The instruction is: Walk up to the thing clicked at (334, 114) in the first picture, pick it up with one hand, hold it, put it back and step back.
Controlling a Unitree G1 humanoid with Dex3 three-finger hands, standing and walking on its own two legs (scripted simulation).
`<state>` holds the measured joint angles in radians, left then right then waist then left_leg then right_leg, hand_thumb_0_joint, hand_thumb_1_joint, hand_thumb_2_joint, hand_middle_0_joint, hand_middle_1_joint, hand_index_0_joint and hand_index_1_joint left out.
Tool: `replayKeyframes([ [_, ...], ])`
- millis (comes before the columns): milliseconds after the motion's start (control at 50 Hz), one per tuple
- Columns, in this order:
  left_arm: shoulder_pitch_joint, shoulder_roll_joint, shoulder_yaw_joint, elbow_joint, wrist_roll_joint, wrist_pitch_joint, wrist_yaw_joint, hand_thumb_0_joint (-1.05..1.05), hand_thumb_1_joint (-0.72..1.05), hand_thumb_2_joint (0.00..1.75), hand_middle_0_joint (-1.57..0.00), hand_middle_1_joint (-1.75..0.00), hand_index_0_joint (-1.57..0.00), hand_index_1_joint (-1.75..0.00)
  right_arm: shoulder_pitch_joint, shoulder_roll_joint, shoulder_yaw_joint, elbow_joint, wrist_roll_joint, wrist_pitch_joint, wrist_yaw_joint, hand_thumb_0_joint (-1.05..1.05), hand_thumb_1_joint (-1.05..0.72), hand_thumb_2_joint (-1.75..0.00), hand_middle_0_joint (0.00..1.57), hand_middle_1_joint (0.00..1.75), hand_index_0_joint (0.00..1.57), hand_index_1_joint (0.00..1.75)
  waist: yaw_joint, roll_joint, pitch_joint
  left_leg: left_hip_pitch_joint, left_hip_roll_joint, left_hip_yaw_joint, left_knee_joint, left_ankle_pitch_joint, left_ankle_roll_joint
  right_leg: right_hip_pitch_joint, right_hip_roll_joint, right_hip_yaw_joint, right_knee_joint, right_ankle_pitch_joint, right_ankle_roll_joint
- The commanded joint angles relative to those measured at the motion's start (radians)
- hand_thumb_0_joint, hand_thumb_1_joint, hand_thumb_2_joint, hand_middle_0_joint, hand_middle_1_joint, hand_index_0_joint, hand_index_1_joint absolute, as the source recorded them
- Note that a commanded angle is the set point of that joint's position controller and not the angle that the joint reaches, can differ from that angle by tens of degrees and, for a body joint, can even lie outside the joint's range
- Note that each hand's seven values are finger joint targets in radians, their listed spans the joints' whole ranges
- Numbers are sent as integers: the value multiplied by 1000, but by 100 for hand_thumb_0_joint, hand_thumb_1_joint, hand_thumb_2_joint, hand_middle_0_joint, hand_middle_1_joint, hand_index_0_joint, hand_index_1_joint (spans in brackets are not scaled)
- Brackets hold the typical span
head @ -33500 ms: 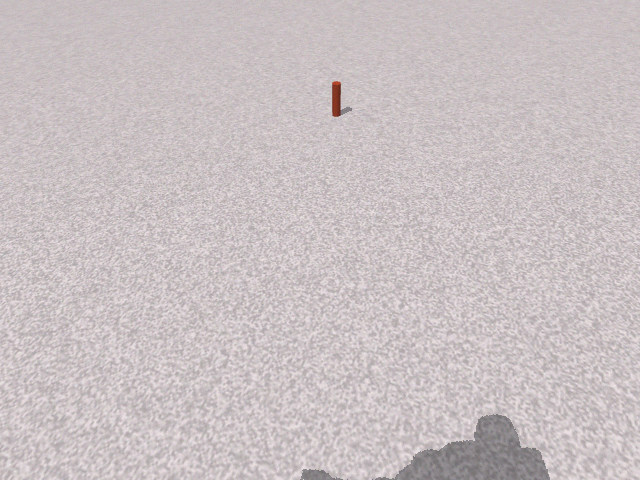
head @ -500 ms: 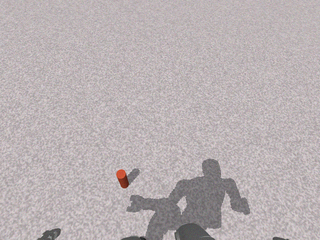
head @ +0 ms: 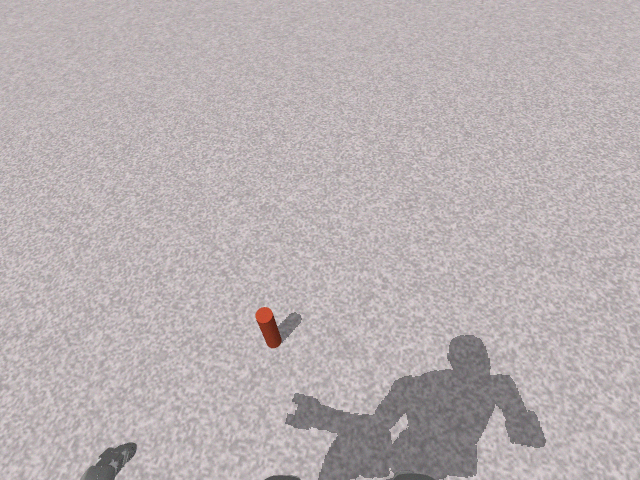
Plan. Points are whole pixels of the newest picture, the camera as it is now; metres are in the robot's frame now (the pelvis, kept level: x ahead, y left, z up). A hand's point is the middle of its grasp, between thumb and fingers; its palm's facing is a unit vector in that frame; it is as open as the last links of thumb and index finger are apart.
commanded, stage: step back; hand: left
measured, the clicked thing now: (269, 328) +0.59 +0.21 -0.66
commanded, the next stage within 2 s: none
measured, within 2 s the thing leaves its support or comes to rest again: neither
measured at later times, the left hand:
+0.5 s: hand out of the picture -0.08 +0.25 -0.16, palm faces -0.06 -0.91 -0.40, open 7.4 cm
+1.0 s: hand out of the picture -0.21 +0.24 -0.15, palm faces +0.03 -0.94 -0.34, open 7.4 cm
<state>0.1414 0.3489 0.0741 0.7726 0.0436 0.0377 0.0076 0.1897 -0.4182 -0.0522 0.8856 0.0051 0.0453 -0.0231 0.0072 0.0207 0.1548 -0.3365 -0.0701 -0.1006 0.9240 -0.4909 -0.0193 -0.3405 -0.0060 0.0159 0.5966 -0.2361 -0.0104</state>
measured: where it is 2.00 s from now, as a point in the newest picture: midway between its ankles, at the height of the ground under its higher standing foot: outside the picture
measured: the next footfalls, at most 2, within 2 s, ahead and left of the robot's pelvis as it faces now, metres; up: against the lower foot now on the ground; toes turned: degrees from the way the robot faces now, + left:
left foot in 0.06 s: -0.01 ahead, +0.12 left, +0.00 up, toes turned -1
right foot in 0.46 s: -0.15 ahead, -0.16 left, +0.00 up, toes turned +0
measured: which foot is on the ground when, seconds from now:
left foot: up 0.00-0.04, down 0.06-0.50, up 0.52-0.78, down 0.80-1.00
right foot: down 0.00-0.08, up 0.10-0.44, down 0.46-0.84, up 0.86-1.00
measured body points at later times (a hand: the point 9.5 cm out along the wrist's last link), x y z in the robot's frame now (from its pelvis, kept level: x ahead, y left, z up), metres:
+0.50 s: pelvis -0.17 -0.02 -0.02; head -0.11 -0.03 +0.43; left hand -0.08 +0.29 -0.13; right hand -0.03 -0.35 -0.12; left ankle -0.05 +0.12 -0.73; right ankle -0.19 -0.16 -0.73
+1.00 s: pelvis -0.33 -0.03 +0.00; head -0.27 +0.00 +0.45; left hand -0.21 +0.28 -0.12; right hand -0.24 -0.34 -0.10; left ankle -0.30 +0.09 -0.73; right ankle -0.34 -0.19 -0.64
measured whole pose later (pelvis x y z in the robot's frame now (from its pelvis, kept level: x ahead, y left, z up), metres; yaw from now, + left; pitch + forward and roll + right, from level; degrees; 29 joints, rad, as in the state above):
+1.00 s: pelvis -0.33 -0.03 +0.00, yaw +2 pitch -1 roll -1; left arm 0.12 0.39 0.07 0.80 0.01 0.08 0.00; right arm 0.21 -0.35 -0.03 0.87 -0.04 0.03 -0.01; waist 0.00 -0.04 0.15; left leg -0.29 0.01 -0.04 0.59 -0.28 0.02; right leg -0.49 0.10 0.15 1.21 -0.50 -0.01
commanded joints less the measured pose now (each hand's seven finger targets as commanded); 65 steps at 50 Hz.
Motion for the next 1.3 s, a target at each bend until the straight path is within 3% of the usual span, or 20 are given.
replayKeyframes([
  [0,21,248,63,-79,-19,4,17,0,90,90,-20,-30,-20,-30,44,-134,-41,-68,-17,-46,-10,0,-90,-90,20,30,20,30,11,-216,-233,-5,40,84,-401,113,18,317,-200,198,-5,432,-171],
  [40,5,233,51,-94,-27,18,11,0,90,90,-20,-30,-20,-30,74,-166,-61,-55,-34,-52,-6,0,-90,-90,20,30,20,30,-2,-124,-237,165,96,-5,-542,366,46,130,-130,158,63,235,-94],
  [100,-83,232,66,-109,-16,16,29,0,90,90,-20,-30,-20,-30,0,-346,-99,-101,-48,-52,1,0,-90,-90,20,30,20,30,-67,209,-164,3,505,-488,-613,572,343,-80,87,162,545,-428,2],
  [180,43,222,67,-44,-37,14,14,0,90,90,-20,-30,-20,-30,-100,-200,-58,-117,-43,-59,-12,0,-90,-90,20,30,20,30,38,83,-138,115,290,-123,-505,690,215,-166,129,199,688,-255,-10],
  [320,33,197,57,-50,-23,-1,12,0,90,90,-20,-30,-20,-30,6,-212,-76,-127,-32,-47,-17,0,-90,-90,20,30,20,30,-42,154,-210,322,336,-127,-422,747,285,-135,54,115,350,-302,51],
  [420,188,198,62,46,-16,-14,0,0,90,90,-20,-30,-20,-30,-89,-239,-76,-156,-29,-16,-5,0,-90,-90,20,30,20,30,21,170,-253,77,270,-73,-357,482,190,199,36,-15,-144,-23,-2],
  [440,202,221,72,51,-7,-17,0,0,90,90,-20,-30,-20,-30,-95,-215,-68,-158,-19,-10,-2,0,-90,-90,20,30,20,30,31,129,-247,-23,228,-67,-326,348,135,243,21,31,-146,1,-25],
  [480,109,376,108,-9,1,-18,-8,0,90,90,-20,-30,-20,-30,-83,-134,-51,-183,-11,-10,-10,0,-90,-90,20,30,20,30,29,-262,-164,-230,-47,20,33,-83,22,76,-314,488,-296,-167,-196],
  [500,23,434,114,-41,8,-17,0,0,90,90,-20,-30,-20,-30,-113,-188,-73,-174,-21,-5,-22,0,-90,-90,20,30,20,30,55,-319,-92,-138,2,-53,240,-117,9,-178,-433,615,-372,-211,-301],
  [580,-145,271,82,-75,5,-21,13,0,90,90,-20,-30,-20,-30,36,-171,-59,-87,-4,-13,-8,0,-90,-90,20,30,20,30,-52,-179,-68,-115,-57,-53,334,60,13,-111,-199,186,-223,33,-175],
  [740,28,255,66,-59,-9,5,26,0,90,90,-20,-30,-20,-30,50,-129,-39,-91,-28,-49,-12,0,-90,-90,20,30,20,30,36,-247,-237,-66,38,96,-360,67,13,339,-216,171,22,453,-168],
  [780,0,241,49,-82,-22,22,19,0,90,90,-20,-30,-20,-30,116,-158,-59,-57,-36,-52,-14,0,-90,-90,20,30,20,30,4,-179,-260,117,67,42,-552,363,39,180,-170,141,112,347,-102],
  [800,18,206,38,-90,-27,26,15,0,90,90,-20,-30,-20,-30,99,-241,-82,-63,-49,-48,-14,0,-90,-90,20,30,20,30,15,12,-257,228,247,-210,-538,510,106,-41,-68,72,238,99,-41],
  [840,-84,234,54,-108,-22,23,34,0,90,90,-20,-30,-20,-30,24,-375,-99,-105,-49,-45,-7,0,-90,-90,20,30,20,30,-51,229,-192,27,527,-511,-591,619,356,-117,40,124,553,-439,5],
  [920,11,226,54,-37,-40,27,17,0,90,90,-20,-30,-20,-30,-73,-211,-56,-111,-49,-51,-22,0,-90,-90,20,30,20,30,39,61,-157,88,286,-107,-473,745,213,-167,112,187,694,-263,-13],
  [1040,18,203,39,-21,-21,-12,12,0,90,90,-20,-30,-20,-30,2,-195,-63,-102,-41,-41,-10,0,-90,-90,20,30,20,30,-29,166,-201,288,307,-102,-434,603,263,-122,36,78,285,-283,39],
  [1140,144,211,48,92,-7,-46,8,0,90,90,-20,-30,-20,-30,-49,-217,-62,-101,-34,-10,9,0,-90,-90,20,30,20,30,18,150,-249,95,240,-31,-312,358,170,214,45,-17,-233,-66,-19],
  [1180,148,332,80,85,11,-54,7,0,90,90,-20,-30,-20,-30,-67,-115,-31,-138,-26,-15,10,0,-90,-90,20,30,20,30,28,-183,-177,-272,47,28,-110,-14,51,249,-220,455,-276,-238,-117],
  [1200,44,415,92,49,14,-52,10,0,90,90,-20,-30,-20,-30,-124,-157,-50,-134,-31,-14,-6,0,-90,-90,20,30,20,30,66,-220,-128,-154,47,-58,35,-96,16,-35,-398,589,-336,-336,-265],
  [1280,-68,275,60,37,3,-65,13,0,90,90,-20,-30,-20,-30,-40,-154,-44,-49,-11,-31,6,0,-90,-90,20,30,20,30,-14,-134,-54,-114,8,-30,101,63,20,-13,-210,225,-220,11,-168],
])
